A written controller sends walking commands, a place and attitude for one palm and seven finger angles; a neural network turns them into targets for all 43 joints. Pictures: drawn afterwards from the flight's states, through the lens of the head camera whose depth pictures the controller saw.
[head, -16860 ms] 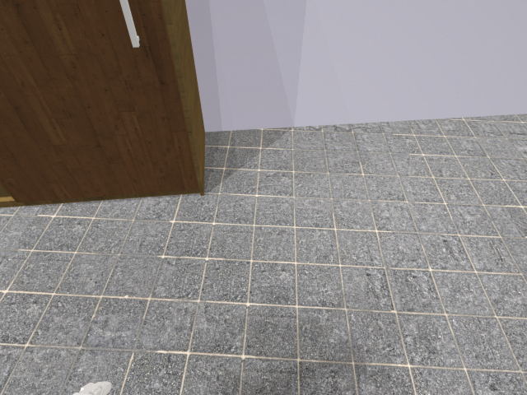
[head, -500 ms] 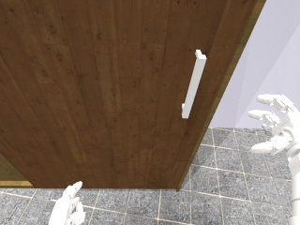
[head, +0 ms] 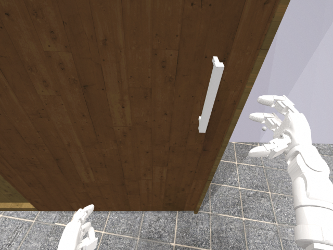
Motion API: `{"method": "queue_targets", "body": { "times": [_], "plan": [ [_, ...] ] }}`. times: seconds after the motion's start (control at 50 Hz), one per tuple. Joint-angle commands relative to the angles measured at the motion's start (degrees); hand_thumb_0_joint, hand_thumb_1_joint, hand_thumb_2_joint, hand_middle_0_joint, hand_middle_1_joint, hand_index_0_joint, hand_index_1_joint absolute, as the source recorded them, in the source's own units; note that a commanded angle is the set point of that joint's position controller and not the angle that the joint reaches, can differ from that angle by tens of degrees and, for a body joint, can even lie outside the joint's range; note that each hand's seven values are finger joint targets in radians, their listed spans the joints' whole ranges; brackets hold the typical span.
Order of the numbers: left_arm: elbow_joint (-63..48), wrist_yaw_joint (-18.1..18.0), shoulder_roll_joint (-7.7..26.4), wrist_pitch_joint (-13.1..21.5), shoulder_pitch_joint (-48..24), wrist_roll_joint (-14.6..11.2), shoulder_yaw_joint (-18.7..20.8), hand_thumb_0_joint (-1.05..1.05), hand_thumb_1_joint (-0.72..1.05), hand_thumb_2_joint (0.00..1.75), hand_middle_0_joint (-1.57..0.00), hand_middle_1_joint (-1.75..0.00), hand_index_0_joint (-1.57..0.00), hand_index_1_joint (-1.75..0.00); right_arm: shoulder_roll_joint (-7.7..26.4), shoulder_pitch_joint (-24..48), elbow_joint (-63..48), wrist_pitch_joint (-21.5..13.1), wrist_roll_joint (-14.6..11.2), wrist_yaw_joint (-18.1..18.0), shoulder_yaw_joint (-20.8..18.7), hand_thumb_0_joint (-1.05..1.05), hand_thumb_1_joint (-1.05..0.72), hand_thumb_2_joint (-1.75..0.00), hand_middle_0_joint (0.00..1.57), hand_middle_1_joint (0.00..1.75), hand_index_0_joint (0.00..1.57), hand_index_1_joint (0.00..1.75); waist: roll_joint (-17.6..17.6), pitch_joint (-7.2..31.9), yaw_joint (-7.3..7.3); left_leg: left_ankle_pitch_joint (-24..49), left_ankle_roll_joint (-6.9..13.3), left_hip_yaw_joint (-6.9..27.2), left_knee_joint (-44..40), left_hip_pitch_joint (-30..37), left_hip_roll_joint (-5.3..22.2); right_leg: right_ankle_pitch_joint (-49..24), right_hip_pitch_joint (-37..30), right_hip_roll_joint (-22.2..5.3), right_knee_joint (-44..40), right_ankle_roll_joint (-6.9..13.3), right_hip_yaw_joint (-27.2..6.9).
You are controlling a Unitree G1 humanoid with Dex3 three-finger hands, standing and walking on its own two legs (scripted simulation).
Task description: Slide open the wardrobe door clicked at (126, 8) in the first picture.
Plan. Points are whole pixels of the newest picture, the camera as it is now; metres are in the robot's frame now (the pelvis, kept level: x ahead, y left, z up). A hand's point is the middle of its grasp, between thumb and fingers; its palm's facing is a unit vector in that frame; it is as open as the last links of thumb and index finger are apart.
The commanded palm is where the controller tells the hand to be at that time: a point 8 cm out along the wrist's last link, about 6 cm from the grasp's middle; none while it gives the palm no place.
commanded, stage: move the hooked fingers beside the handle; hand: right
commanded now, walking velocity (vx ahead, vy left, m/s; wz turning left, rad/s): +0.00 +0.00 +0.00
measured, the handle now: (208, 97) +0.47 -0.08 +0.14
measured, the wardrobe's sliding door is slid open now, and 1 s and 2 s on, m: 0.00 0.00 0.00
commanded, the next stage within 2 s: feel for the door with the fingertips in 1.22 s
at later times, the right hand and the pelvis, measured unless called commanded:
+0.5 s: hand (238, 113) +0.41 -0.15 +0.15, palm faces -0.02 +1.00 +0.01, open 14.0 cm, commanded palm +0.38 -0.21 +0.15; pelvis +0.00 +0.01 +0.00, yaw +1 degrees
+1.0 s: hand (238, 113) +0.41 -0.15 +0.15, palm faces -0.01 +1.00 +0.01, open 14.0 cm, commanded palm +0.39 -0.21 +0.15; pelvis +0.00 +0.01 +0.00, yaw +1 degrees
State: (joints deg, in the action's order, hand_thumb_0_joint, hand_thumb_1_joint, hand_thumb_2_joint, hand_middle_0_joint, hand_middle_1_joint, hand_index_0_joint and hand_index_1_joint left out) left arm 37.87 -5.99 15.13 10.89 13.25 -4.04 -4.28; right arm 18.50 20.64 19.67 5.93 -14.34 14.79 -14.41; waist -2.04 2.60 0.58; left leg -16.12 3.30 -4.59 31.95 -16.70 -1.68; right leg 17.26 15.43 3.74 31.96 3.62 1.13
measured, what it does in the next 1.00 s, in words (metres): stands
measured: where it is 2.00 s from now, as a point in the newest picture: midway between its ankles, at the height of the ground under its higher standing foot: outside the picture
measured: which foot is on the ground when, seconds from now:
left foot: down 0.00-1.00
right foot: down 0.00-1.00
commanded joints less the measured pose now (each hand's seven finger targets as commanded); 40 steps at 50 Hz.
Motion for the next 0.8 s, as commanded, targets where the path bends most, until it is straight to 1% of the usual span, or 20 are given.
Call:
{"method": "queue_targets", "body": {
  "times": [0.0,0.02,0.04,0.06,0.12,0.16,0.24,0.3,0.32,0.34,0.4,0.44,0.46,0.52,0.56,0.62,0.66,0.7,0.72,0.78],
  "plan": [
    [-8.0,-0.4,7.1,2.9,-5.0,-0.2,2.8,0.00,0.90,0.90,-0.20,-0.30,-0.20,-0.30,10.3,27.5,-11.1,-4.1,-0.4,-1.5,-1.1,0.00,0.50,-0.30,0.30,1.20,0.30,1.20,0.0,12.2,-1.34,11.0,-0.8,4.2,-4.2,1.8,3.6,-10.9,-5.7,-4.5,-4.6,-2.3,-6.0],
    [-7.8,-0.4,7.3,2.6,-4.7,0.0,2.9,0.00,0.90,0.90,-0.20,-0.30,-0.20,-0.30,11.0,26.3,-10.2,-4.2,-0.3,-1.9,-1.6,0.00,0.50,-0.30,0.30,1.20,0.30,1.20,2.5,12.8,-1.11,12.1,-0.9,4.4,-4.3,2.6,3.5,-11.9,-5.3,-4.7,-4.3,-2.0,-5.6],
    [-7.9,-0.3,7.3,2.4,-4.4,0.0,3.0,0.00,0.90,0.90,-0.20,-0.30,-0.20,-0.30,12.4,26.9,-10.2,-4.5,-0.2,-2.3,-3.1,0.00,0.50,-0.30,0.30,1.20,0.30,1.20,1.1,14.4,-0.78,12.8,-0.8,4.6,-4.1,3.7,3.6,-12.6,-5.3,-4.4,-4.3,-2.3,-5.4],
    [-7.9,-0.2,6.9,2.2,-4.6,-0.1,2.8,0.00,0.90,0.90,-0.20,-0.30,-0.20,-0.30,10.3,28.9,-10.9,-4.9,0.0,-2.4,-0.9,0.00,0.50,-0.30,0.30,1.20,0.30,1.20,-0.9,14.4,-1.21,13.5,-0.7,4.4,-3.8,3.3,3.7,-13.6,-6.3,-4.4,-4.3,-2.6,-5.4],
    [-7.7,0.1,7.2,1.8,-3.6,0.2,3.0,0.00,0.90,0.90,-0.20,-0.30,-0.20,-0.30,10.5,28.1,-8.1,-5.6,0.4,-3.3,-1.3,0.00,0.50,-0.30,0.30,1.20,0.30,1.20,2.4,14.8,-0.87,14.5,-0.7,4.2,-3.8,3.8,3.4,-15.2,-6.0,-4.7,-4.3,-2.8,-5.4],
    [-7.9,0.5,6.9,1.6,-3.8,0.1,3.0,0.00,0.90,0.90,-0.20,-0.30,-0.20,-0.30,8.8,28.2,-7.8,-5.9,0.5,-3.6,-0.3,0.00,0.50,-0.30,0.30,1.20,0.30,1.20,-0.4,15.1,-0.60,15.8,-0.6,4.4,-3.4,3.9,3.6,-16.2,-6.3,-4.4,-4.2,-3.0,-5.2],
    [-7.5,0.7,7.3,0.7,-2.7,0.0,3.2,0.00,0.90,0.90,-0.20,-0.30,-0.20,-0.30,9.6,28.8,-3.9,-5.5,0.9,-4.7,-1.2,0.00,0.50,-0.30,0.30,1.20,0.30,1.20,3.3,13.3,-1.03,15.0,-0.8,4.4,-3.9,3.8,3.5,-14.0,-3.9,-4.5,-4.4,-2.5,-4.5],
    [-7.6,0.8,7.0,0.3,-2.4,-0.1,3.2,0.00,0.90,0.90,-0.20,-0.30,-0.20,-0.30,8.6,32.5,-3.6,-6.2,1.4,-5.4,0.2,0.00,0.50,-0.30,0.30,1.20,0.30,1.20,1.1,13.4,-1.62,13.3,-0.8,4.8,-4.2,2.9,3.4,-12.2,-4.2,-4.3,-4.6,-2.3,-4.3],
    [-7.5,0.8,7.2,0.1,-2.1,0.1,3.3,0.00,0.90,0.90,-0.20,-0.30,-0.20,-0.30,8.3,33.6,-3.5,-6.6,1.3,-5.8,0.5,0.00,0.50,-0.30,0.30,1.20,0.30,1.20,3.1,14.0,-1.83,13.9,-1.0,5.0,-4.3,3.6,3.4,-12.5,-4.0,-4.4,-4.3,-2.0,-4.3],
    [-7.3,0.8,7.3,0.1,-1.9,0.1,3.4,0.00,0.90,0.90,-0.20,-0.30,-0.20,-0.30,10.2,34.3,-2.9,-7.1,1.4,-6.1,-1.3,0.00,0.50,-0.30,0.30,1.20,0.30,1.20,2.9,14.6,-1.66,13.9,-1.0,5.4,-4.4,4.0,3.4,-12.0,-3.7,-4.3,-4.2,-1.8,-4.0],
    [-6.9,0.8,6.9,0.0,-1.2,0.0,3.4,0.00,0.90,0.90,-0.20,-0.30,-0.20,-0.30,9.0,37.8,-2.4,-8.6,1.8,-6.4,0.2,0.00,0.50,-0.30,0.30,1.20,0.30,1.20,1.1,16.0,-2.31,14.7,-0.9,5.5,-4.1,4.5,3.4,-12.4,-4.4,-4.1,-4.1,-1.8,-3.8],
    [-7.0,1.0,7.3,-0.2,-0.7,0.2,3.5,0.00,0.90,0.90,-0.20,-0.30,-0.20,-0.30,11.0,34.4,0.1,-9.0,1.8,-6.6,-2.3,0.00,0.50,-0.30,0.30,1.20,0.30,1.20,3.7,16.7,-1.35,16.7,-1.0,5.7,-4.0,6.2,3.4,-13.6,-3.5,-4.2,-4.0,-1.6,-3.6],
    [-7.1,1.1,7.1,-0.3,-0.8,0.2,3.5,0.00,0.90,0.90,-0.20,-0.30,-0.20,-0.30,10.8,33.3,0.8,-9.0,1.9,-6.3,-2.3,0.00,0.50,-0.30,0.30,1.20,0.30,1.20,1.9,16.3,-0.99,17.1,-1.0,5.9,-3.9,6.5,3.6,-13.5,-2.8,-4.0,-4.1,-1.6,-3.1],
    [-7.5,1.3,7.5,-0.9,-0.5,0.0,3.6,0.00,0.90,0.90,-0.20,-0.30,-0.20,-0.30,12.2,31.3,3.1,-8.8,2.1,-5.7,-3.5,0.00,0.50,-0.30,0.30,1.20,0.30,1.20,3.4,15.1,-0.77,17.9,-1.4,6.4,-4.1,7.5,3.8,-12.9,-0.9,-3.9,-4.0,-1.2,-2.5],
    [-8.2,1.5,7.0,-0.8,-0.7,-0.2,3.5,0.00,0.90,0.90,-0.20,-0.30,-0.20,-0.30,9.3,32.7,1.2,-9.0,2.1,-4.9,-0.6,0.00,0.50,-0.30,0.30,1.20,0.30,1.20,0.7,15.0,-1.17,18.7,-1.2,6.5,-4.0,6.7,3.8,-13.2,-1.6,-3.8,-4.0,-1.2,-2.3],
    [-8.4,1.4,7.7,-1.0,-0.4,0.1,3.9,0.00,0.90,0.90,-0.20,-0.30,-0.20,-0.30,12.0,30.4,0.6,-9.4,1.3,-4.8,-3.6,0.00,0.50,-0.30,0.30,1.20,0.30,1.20,4.0,16.3,-0.65,19.7,-1.6,6.6,-4.0,8.2,3.7,-13.7,-1.6,-4.0,-3.8,-0.9,-2.3],
    [-8.6,1.4,7.1,-0.8,-0.8,-0.2,3.8,0.00,0.90,0.90,-0.20,-0.30,-0.20,-0.30,9.7,32.2,-1.8,-9.8,1.1,-4.3,-1.5,0.00,0.50,-0.30,0.30,1.20,0.30,1.20,1.9,16.3,-1.22,19.8,-1.8,6.9,-4.1,7.6,3.8,-13.0,-2.2,-3.8,-3.7,-0.9,-2.0],
    [-8.2,1.3,7.4,-0.8,-0.6,-0.3,3.8,0.00,0.90,0.90,-0.20,-0.30,-0.20,-0.30,11.3,31.4,-1.0,-9.8,1.1,-4.4,-2.7,0.00,0.50,-0.30,0.30,1.20,0.30,1.20,2.8,15.3,-1.19,18.2,-1.7,6.7,-4.3,7.0,3.6,-12.0,-1.8,-3.8,-3.9,-0.9,-2.3],
    [-8.2,1.1,7.6,-1.0,-0.7,-0.1,3.8,0.00,0.90,0.90,-0.20,-0.30,-0.20,-0.30,10.0,32.0,-0.8,-9.6,1.1,-4.3,-1.2,0.00,0.50,-0.30,0.30,1.20,0.30,1.20,4.2,14.8,-1.84,18.1,-2.1,6.9,-4.6,6.7,3.7,-11.8,-1.8,-4.0,-3.8,-0.6,-2.1],
    [-7.9,0.9,7.1,-0.8,-1.1,-0.5,3.6,0.00,0.90,0.90,-0.20,-0.30,-0.20,-0.30,8.3,35.3,-1.5,-9.4,1.3,-4.4,0.9,0.00,0.50,-0.30,0.30,1.20,0.30,1.20,-0.1,14.0,-2.43,15.3,-1.7,6.9,-5.0,4.5,3.6,-10.2,-3.0,-3.7,-3.9,-0.8,-2.4]
  ]
}}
